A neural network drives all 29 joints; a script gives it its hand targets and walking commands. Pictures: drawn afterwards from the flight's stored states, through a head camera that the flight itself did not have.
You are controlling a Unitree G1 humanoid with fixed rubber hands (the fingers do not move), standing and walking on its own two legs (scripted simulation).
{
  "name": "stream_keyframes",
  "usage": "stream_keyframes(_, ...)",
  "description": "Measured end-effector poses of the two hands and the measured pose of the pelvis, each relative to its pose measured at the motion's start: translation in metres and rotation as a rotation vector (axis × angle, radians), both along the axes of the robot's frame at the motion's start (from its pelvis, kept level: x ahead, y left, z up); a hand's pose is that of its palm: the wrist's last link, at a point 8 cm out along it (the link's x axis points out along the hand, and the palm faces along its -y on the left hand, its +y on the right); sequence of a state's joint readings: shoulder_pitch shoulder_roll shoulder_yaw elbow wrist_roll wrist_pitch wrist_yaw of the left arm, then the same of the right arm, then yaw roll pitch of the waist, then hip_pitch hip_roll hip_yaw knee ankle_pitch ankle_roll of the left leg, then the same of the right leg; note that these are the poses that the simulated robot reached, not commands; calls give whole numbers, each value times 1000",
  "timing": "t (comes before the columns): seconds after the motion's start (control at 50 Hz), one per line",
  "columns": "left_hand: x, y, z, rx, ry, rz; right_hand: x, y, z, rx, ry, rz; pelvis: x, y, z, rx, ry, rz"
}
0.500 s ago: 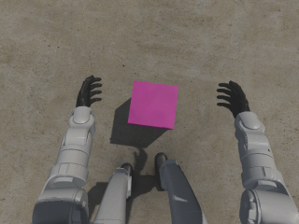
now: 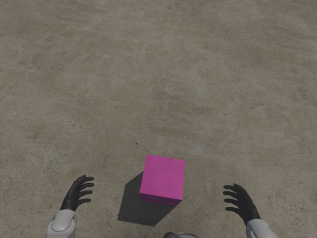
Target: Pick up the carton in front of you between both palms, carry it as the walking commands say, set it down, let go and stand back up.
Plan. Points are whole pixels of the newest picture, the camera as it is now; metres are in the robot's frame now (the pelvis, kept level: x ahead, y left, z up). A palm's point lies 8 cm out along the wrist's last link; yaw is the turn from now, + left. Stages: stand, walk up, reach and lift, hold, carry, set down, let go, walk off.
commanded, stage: let go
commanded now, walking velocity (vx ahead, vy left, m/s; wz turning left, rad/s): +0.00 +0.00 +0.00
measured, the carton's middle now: (161, 181) +0.39 -0.06 -0.65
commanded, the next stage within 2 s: stand in 0.54 s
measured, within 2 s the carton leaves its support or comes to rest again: neither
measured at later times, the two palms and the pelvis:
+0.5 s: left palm (51, 225) +0.16 +0.25 -0.07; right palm (246, 218) +0.16 -0.22 -0.06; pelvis +0.00 +0.02 +0.00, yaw -1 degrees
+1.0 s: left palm (60, 236) +0.14 +0.24 -0.12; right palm out of the picture +0.12 -0.26 -0.11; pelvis +0.05 +0.00 -0.01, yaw -3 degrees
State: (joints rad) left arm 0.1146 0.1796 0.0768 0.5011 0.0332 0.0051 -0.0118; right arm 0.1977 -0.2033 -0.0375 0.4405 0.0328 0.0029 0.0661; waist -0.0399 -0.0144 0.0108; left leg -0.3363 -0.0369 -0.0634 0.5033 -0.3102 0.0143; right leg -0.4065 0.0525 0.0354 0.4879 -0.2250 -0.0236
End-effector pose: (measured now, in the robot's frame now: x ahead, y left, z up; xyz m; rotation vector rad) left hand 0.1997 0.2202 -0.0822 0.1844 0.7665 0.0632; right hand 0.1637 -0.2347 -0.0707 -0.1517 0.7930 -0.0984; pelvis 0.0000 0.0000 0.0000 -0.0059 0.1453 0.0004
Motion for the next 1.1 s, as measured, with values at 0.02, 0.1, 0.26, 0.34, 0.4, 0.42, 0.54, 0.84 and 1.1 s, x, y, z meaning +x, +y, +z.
stream_keyframes(0.02,-5,4,3,0,0,2,-3,3,2,0,1,3,1,2,1,-2,-21,-1)
stream_keyframes(0.1,-23,21,13,2,6,9,-7,12,7,0,1,17,3,12,4,-9,-96,-4)
stream_keyframes(0.26,-39,38,23,1,22,16,0,28,8,2,-3,39,1,25,4,-12,-197,-6)
stream_keyframes(0.34,-39,38,23,-3,25,15,0,30,7,1,2,37,1,27,3,-11,-220,-5)
stream_keyframes(0.4,-38,35,22,-5,27,11,-2,28,7,-2,7,31,0,26,3,-11,-228,-6)
stream_keyframes(0.42,-38,34,22,-4,24,14,-3,26,8,-11,14,26,0,25,3,-11,-227,-9)
stream_keyframes(0.54,-40,27,15,6,21,25,-5,6,10,-62,32,-9,0,18,0,-9,-221,-17)
stream_keyframes(0.84,-70,36,-25,104,208,9,-39,-27,-26,-134,105,-58,34,3,-6,-10,-83,-40)
stream_keyframes(1.1,-63,22,-40,95,270,6,-59,-30,-44,-120,213,-110,48,-3,-12,-3,-79,-58)
